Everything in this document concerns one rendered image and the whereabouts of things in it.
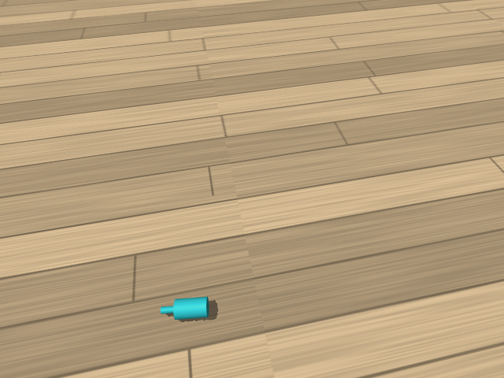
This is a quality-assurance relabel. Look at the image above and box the bottle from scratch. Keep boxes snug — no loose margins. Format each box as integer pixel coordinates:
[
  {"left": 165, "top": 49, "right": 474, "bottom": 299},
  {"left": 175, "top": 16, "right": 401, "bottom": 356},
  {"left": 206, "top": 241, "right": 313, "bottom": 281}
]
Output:
[{"left": 161, "top": 297, "right": 209, "bottom": 320}]

